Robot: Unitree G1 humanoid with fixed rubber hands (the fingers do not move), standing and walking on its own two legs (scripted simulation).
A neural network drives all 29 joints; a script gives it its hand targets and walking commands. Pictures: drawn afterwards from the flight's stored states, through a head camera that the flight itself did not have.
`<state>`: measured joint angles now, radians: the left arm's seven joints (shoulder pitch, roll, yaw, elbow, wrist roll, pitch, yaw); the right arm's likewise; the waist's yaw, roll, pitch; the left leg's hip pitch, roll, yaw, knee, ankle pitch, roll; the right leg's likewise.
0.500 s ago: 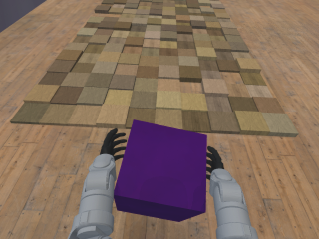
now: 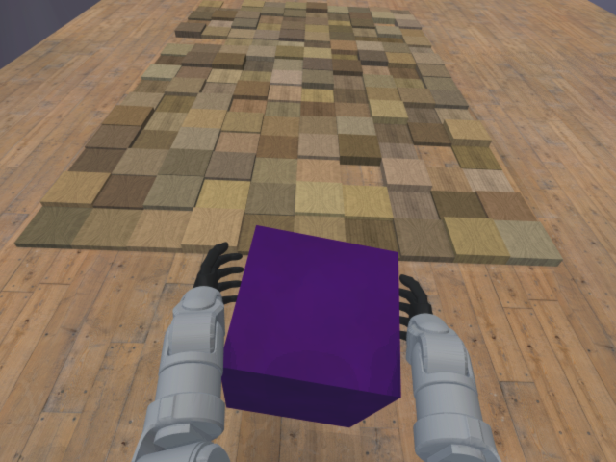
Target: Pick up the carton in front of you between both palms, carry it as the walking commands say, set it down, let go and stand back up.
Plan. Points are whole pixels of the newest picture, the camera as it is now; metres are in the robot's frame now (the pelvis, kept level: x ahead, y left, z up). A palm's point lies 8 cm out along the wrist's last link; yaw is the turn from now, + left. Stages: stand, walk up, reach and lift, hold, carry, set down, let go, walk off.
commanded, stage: reach and lift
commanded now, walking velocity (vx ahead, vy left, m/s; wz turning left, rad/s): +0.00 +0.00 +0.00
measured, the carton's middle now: (306, 334) +0.31 +0.01 -0.05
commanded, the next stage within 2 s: hold in 0.60 s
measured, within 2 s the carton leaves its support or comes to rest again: neither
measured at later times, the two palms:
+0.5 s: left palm (205, 289) +0.32 +0.15 +0.05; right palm (420, 314) +0.30 -0.14 +0.04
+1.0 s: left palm (205, 288) +0.31 +0.15 +0.07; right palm (426, 313) +0.30 -0.15 +0.05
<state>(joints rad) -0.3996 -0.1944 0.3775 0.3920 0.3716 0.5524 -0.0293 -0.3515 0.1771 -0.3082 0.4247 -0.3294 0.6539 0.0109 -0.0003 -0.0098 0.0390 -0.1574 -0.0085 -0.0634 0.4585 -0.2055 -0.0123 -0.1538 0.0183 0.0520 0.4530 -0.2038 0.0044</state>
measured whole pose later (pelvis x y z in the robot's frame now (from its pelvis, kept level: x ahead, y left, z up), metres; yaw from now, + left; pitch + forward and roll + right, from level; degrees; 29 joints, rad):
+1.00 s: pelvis +0.01 +0.00 +0.01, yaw +0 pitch -8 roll +0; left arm -0.33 -0.17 0.29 0.30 0.33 0.70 -0.02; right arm -0.29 0.16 -0.21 0.28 -0.29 0.81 -0.01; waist 0.00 0.01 0.02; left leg -0.02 0.00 -0.07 0.34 -0.17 -0.01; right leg -0.02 0.02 0.05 0.35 -0.18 0.00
